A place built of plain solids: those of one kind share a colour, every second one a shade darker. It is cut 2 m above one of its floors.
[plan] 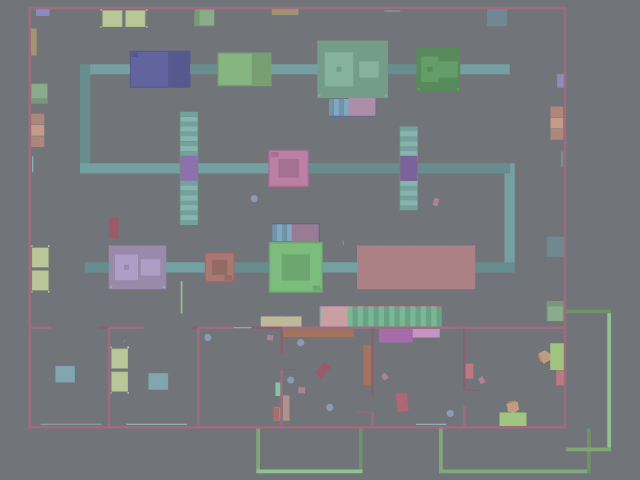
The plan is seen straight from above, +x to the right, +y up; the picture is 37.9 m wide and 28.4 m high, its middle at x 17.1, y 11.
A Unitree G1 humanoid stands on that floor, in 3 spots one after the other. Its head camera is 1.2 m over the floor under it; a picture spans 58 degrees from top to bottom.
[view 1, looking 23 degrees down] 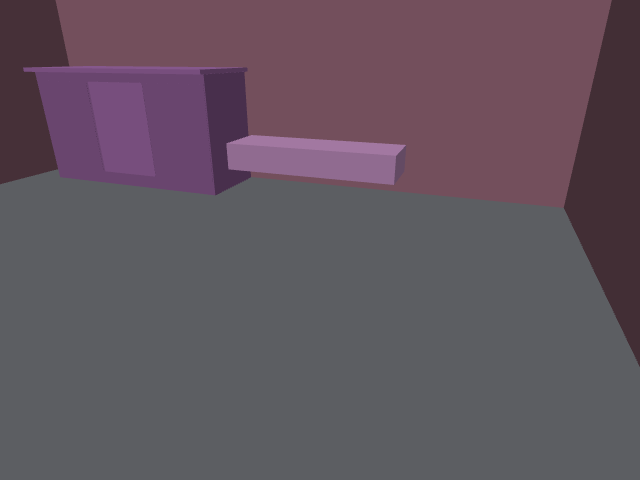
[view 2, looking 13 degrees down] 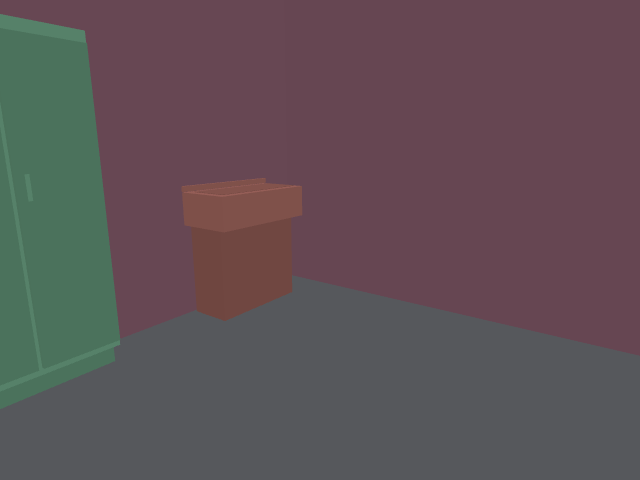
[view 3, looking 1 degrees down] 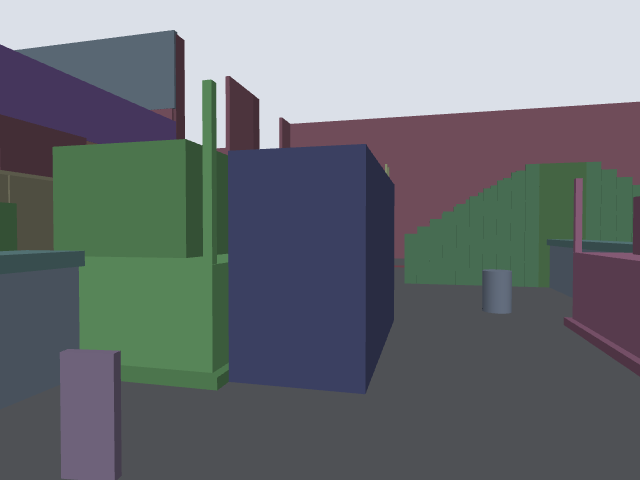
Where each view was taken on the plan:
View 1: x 24.81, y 1.70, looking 110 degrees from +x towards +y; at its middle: ground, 3.07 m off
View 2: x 12.30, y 2.90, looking -54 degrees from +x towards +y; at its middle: wall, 3.68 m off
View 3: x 20.25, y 12.43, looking -166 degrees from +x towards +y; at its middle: staging_rail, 3.27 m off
